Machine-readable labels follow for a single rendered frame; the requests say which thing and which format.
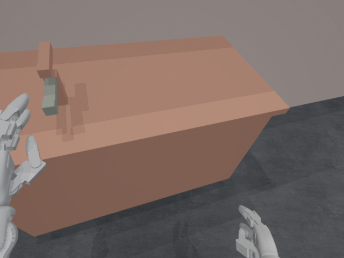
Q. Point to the counter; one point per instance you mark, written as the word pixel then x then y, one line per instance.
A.
pixel 136 122

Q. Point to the tap lever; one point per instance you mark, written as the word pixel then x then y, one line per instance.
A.
pixel 50 103

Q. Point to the left robot hand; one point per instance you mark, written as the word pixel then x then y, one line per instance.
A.
pixel 12 121

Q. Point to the robot left forearm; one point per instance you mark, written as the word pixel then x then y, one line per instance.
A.
pixel 8 231

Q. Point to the right robot hand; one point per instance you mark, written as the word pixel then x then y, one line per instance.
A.
pixel 260 241

